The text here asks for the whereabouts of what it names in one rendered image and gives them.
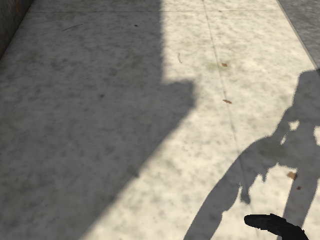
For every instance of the right robot hand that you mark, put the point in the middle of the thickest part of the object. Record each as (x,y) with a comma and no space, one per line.
(276,225)

